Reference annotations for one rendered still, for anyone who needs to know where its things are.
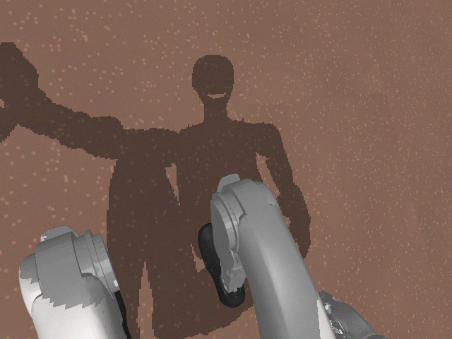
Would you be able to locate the left robot foot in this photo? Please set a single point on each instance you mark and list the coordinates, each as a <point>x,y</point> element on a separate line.
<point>123,313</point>

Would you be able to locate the right robot hand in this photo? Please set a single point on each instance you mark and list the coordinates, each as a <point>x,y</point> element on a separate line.
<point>346,322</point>

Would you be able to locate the right robot foot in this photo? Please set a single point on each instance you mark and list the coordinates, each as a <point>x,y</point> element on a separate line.
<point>212,264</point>

